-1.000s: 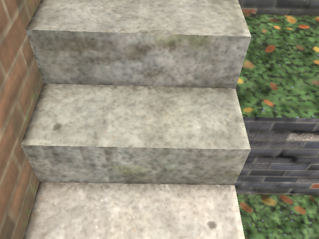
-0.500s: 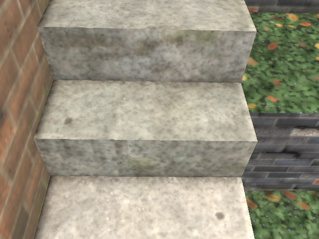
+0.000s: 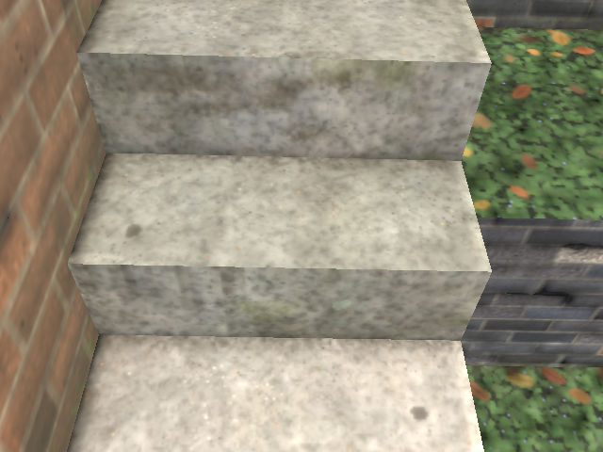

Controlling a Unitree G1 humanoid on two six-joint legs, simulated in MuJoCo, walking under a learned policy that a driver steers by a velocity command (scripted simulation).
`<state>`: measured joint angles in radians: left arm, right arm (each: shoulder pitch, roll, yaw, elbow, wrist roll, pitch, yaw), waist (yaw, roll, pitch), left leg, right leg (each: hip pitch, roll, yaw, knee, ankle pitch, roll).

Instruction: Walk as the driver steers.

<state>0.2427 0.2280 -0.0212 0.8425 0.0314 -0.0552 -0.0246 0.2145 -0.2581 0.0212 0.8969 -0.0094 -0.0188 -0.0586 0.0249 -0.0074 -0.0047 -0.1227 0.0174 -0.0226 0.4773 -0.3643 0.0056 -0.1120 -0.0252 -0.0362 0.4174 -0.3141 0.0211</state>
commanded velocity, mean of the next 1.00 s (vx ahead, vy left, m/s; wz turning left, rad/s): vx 0.35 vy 0.00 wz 0.00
